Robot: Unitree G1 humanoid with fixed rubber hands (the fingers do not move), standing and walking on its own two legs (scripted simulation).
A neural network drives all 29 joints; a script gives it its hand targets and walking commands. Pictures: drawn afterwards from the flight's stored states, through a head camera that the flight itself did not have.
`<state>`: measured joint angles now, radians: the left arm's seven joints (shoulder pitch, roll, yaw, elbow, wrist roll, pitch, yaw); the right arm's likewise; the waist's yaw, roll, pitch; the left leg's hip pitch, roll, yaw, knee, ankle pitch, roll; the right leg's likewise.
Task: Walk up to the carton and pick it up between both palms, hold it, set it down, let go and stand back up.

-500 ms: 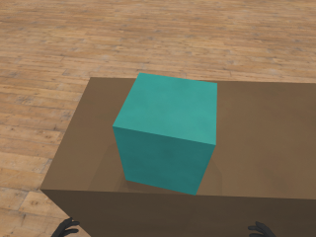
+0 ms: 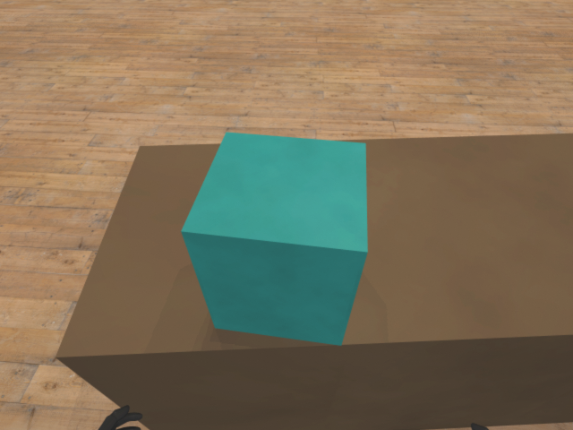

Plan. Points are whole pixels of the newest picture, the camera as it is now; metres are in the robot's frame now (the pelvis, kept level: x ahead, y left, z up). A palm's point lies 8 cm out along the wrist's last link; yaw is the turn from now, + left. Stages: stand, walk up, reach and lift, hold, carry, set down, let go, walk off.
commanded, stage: walk up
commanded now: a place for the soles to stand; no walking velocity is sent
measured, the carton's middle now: (285, 241) +0.40 +0.01 +0.05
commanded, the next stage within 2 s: reach and lift in 0.70 s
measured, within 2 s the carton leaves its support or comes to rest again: neither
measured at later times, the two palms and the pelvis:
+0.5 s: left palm out of the picture +0.16 +0.26 -0.09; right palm out of the picture +0.09 -0.29 -0.09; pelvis +0.01 +0.00 -0.01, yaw -3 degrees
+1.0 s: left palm (122, 408) +0.19 +0.24 -0.07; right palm (494, 426) +0.16 -0.27 -0.07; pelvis +0.00 +0.00 +0.00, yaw +2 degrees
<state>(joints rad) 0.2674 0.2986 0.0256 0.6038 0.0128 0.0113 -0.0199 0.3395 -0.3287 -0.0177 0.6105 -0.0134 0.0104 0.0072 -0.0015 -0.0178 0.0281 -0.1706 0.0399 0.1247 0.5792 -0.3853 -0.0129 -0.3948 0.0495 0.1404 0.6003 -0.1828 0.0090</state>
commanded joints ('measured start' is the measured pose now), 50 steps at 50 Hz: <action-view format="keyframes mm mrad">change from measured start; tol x8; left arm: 1 -15 133 43 -80 1 -17 6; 35 -40 121 43 -79 4 2 14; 36 -308 41 5 -74 34 163 57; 40 -262 33 25 -155 48 284 63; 50 -172 103 87 -287 44 245 4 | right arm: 1 8 -128 -41 -73 1 -12 -5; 33 53 -148 -55 -78 1 0 -17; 35 30 -163 -55 -87 -1 -1 -18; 36 -333 -149 -159 88 -47 -186 37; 38 -186 -222 -199 157 -54 -231 89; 42 -168 -113 -208 16 -69 -288 37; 50 -39 17 -75 6 13 -257 -49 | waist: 1 2 -2 -7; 20 2 43 -22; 30 -21 -67 -27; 35 -5 28 -22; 37 38 292 91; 43 -31 -179 -68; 50 -31 -95 -116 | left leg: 1 -83 90 -93 -129 -27 63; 16 -40 126 -69 -94 134 74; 29 23 39 -58 -36 -22 45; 35 -11 159 -77 -108 181 88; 36 -421 107 -74 -141 -56 16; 37 -607 151 -99 -234 -180 48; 38 -641 152 -69 -233 -105 46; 42 -230 35 -5 2 74 32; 50 -169 -36 1 -107 105 36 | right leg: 1 59 -61 106 -81 -3 -64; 19 60 -22 79 31 204 -70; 27 4 -70 244 -106 89 -112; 31 -3 -43 204 -95 64 -88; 35 46 7 60 53 198 -59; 36 243 34 -160 123 -9 -102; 37 459 55 -182 194 84 -91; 38 500 34 -181 204 93 -89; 42 208 -56 -84 -18 129 -66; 50 518 -105 18 -126 282 -16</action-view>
